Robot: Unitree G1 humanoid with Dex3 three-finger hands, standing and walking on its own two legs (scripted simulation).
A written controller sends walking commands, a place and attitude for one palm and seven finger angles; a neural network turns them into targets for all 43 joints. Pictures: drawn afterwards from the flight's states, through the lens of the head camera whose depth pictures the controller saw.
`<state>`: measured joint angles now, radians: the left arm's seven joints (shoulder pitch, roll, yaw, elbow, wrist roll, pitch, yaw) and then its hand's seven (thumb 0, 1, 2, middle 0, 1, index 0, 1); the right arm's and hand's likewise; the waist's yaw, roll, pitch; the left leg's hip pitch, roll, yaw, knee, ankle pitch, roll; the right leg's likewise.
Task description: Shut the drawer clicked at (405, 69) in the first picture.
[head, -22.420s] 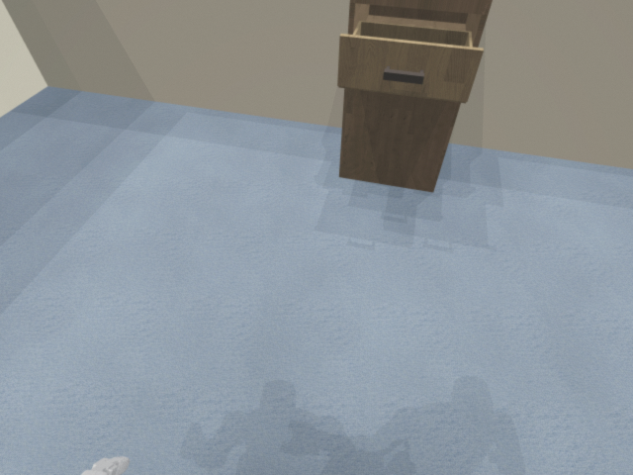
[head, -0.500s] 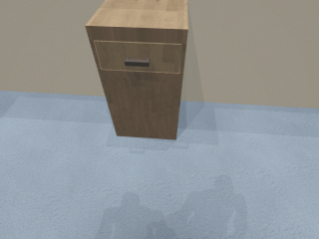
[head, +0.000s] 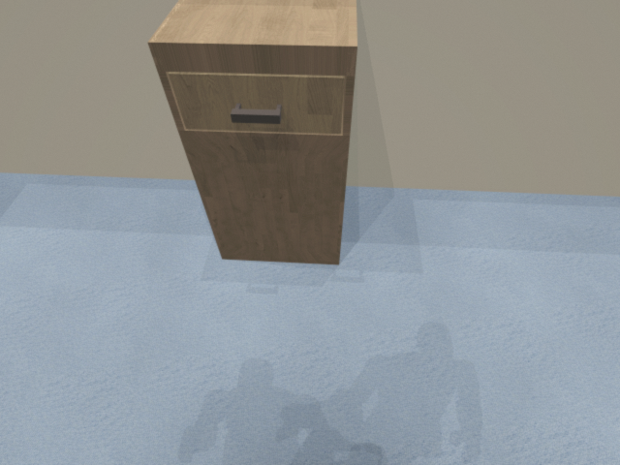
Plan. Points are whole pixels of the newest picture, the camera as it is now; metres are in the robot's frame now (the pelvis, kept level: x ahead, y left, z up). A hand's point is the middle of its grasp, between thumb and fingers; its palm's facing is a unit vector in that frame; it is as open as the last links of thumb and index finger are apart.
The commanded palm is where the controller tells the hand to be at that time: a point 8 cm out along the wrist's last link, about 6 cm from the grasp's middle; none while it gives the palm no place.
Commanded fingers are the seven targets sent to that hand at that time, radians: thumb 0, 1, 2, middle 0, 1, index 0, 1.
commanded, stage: look to check the result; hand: left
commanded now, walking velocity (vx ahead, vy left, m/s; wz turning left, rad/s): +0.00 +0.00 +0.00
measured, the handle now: (257, 111) +0.89 +0.18 -0.07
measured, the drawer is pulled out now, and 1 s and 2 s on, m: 0.00 0.00 0.00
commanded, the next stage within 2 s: stand and wait in 0.40 s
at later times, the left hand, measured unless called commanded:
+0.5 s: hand out of the picture +0.09 +0.23 -0.16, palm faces -0.02 -0.95 -0.32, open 7.4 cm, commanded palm none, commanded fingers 0.00 0.90 0.90 -0.20 -0.30 -0.20 -0.30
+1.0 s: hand out of the picture +0.11 +0.24 -0.16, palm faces -0.03 -0.94 -0.33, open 7.4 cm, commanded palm none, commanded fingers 0.00 0.90 0.90 -0.20 -0.30 -0.20 -0.30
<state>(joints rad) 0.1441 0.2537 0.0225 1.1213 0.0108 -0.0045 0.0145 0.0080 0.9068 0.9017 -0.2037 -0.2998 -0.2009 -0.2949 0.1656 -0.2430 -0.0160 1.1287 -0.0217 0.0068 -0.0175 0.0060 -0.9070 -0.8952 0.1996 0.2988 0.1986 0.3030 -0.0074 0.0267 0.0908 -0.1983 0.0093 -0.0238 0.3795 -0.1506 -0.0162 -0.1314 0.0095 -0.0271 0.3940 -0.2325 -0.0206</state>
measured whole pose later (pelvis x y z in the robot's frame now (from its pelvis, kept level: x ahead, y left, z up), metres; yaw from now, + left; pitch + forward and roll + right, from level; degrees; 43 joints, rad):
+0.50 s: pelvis +0.02 +0.00 +0.00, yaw -1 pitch -1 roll +0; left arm 0.11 0.29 0.02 1.12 0.01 -0.01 0.01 0.01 0.91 0.90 -0.20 -0.30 -0.20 -0.29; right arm 0.10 -0.29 -0.01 1.12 -0.02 0.00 -0.02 0.01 -0.91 -0.90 0.20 0.30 0.20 0.30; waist 0.00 0.02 0.08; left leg -0.15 0.02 -0.02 0.34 -0.16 -0.02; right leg -0.09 0.02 -0.02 0.34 -0.23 -0.02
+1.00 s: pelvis +0.03 +0.00 +0.00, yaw -1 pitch -1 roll +0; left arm 0.11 0.31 0.02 1.12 0.01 -0.01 0.01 0.01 0.91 0.90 -0.21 -0.30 -0.20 -0.29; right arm 0.12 -0.31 -0.01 1.13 -0.02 0.00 -0.01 0.01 -0.91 -0.90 0.20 0.30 0.20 0.30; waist -0.01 0.01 0.07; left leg -0.13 0.01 -0.01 0.32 -0.16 -0.02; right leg -0.06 0.01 -0.01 0.31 -0.23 -0.02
